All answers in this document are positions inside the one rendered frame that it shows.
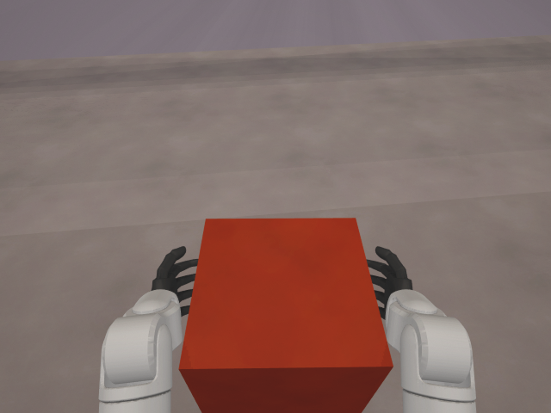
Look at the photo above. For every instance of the robot right forearm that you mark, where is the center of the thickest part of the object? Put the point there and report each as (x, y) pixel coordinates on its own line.
(436, 356)

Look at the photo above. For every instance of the carton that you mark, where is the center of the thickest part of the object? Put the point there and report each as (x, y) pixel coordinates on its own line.
(283, 319)

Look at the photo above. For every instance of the robot left forearm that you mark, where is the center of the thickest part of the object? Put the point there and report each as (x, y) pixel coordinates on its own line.
(136, 360)

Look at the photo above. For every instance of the robot right hand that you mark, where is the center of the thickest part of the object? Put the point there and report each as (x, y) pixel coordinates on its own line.
(396, 276)

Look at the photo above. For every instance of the robot left hand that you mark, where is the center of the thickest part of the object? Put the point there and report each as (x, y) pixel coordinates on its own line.
(167, 272)

